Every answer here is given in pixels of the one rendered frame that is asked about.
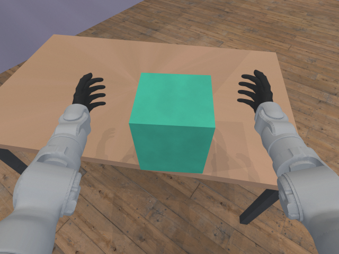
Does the robot right forearm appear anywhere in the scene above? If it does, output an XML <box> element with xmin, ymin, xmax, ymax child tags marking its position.
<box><xmin>254</xmin><ymin>102</ymin><xmax>339</xmax><ymax>181</ymax></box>

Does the robot right upper arm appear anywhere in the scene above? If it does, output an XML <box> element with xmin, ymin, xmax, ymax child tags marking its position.
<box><xmin>277</xmin><ymin>166</ymin><xmax>339</xmax><ymax>254</ymax></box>

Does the robot left forearm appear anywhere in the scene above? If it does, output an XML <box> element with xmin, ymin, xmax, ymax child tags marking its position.
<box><xmin>13</xmin><ymin>104</ymin><xmax>91</xmax><ymax>209</ymax></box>

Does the robot left upper arm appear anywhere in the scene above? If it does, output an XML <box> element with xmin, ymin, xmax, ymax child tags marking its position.
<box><xmin>0</xmin><ymin>161</ymin><xmax>82</xmax><ymax>254</ymax></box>

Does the robot right hand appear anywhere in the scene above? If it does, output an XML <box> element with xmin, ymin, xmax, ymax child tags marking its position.
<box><xmin>237</xmin><ymin>70</ymin><xmax>273</xmax><ymax>113</ymax></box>

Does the robot left hand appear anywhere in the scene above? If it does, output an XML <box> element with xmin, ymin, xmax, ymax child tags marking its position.
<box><xmin>72</xmin><ymin>73</ymin><xmax>106</xmax><ymax>113</ymax></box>

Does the table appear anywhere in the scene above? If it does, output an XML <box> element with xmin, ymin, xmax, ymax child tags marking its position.
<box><xmin>0</xmin><ymin>34</ymin><xmax>298</xmax><ymax>225</ymax></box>

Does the carton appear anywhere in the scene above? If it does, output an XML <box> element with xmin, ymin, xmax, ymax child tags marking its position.
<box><xmin>129</xmin><ymin>72</ymin><xmax>216</xmax><ymax>174</ymax></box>

